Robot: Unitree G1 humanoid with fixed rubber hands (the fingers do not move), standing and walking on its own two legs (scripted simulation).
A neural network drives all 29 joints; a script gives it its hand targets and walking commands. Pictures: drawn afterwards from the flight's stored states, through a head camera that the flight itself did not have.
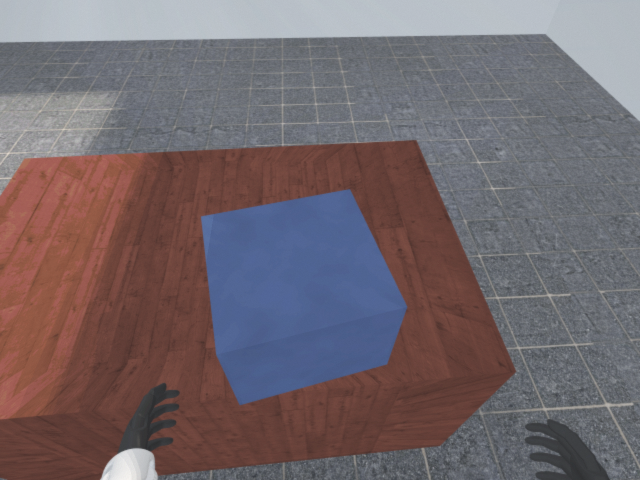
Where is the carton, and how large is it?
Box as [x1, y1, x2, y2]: [201, 189, 406, 404]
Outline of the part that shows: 349,189 201,216 216,355 239,404 386,364 401,323 406,305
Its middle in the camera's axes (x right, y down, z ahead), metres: -0.04 +0.09 +0.67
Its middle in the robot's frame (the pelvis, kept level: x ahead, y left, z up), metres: +0.44 +0.08 -0.10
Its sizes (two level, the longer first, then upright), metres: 0.266 0.255 0.201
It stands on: a pedestal, 0.55 m high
